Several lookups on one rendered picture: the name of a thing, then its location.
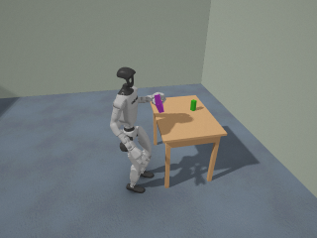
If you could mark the left robot hand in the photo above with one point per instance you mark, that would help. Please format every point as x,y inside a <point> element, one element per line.
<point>162,97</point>

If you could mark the robot right forearm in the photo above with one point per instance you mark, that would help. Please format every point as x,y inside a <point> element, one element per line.
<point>123,137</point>

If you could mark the right robot hand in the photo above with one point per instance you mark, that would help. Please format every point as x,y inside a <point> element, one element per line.
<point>137,153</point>

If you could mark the robot right upper arm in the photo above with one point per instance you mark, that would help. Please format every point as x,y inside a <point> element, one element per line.
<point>118,105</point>

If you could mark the robot left forearm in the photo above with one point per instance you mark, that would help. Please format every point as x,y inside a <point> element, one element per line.
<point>145,99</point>

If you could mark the robot right shin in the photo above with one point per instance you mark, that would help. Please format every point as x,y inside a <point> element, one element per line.
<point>134,176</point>

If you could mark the sponge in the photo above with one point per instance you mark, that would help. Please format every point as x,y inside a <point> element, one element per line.
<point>159,104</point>

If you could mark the table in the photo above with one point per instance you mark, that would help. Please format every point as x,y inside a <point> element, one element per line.
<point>180,127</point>

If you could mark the robot head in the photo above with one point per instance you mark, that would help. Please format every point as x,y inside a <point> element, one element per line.
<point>126,73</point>

